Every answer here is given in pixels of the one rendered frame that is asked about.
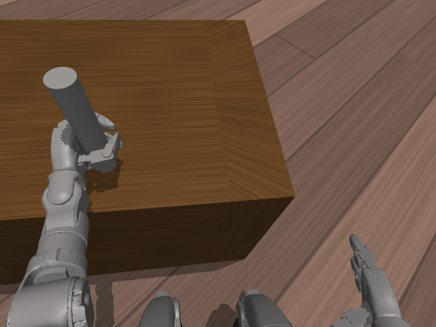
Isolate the right robot hand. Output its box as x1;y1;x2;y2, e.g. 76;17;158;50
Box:
329;234;402;327

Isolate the left robot arm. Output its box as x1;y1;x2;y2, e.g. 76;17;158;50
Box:
5;170;95;327

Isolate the left robot hand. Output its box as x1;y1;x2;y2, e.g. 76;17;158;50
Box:
50;112;124;176

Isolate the can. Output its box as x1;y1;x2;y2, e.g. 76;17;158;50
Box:
43;67;117;173

